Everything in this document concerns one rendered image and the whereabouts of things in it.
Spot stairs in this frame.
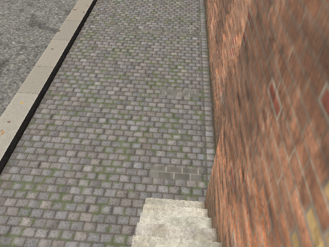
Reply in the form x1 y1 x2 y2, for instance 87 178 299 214
131 198 223 247

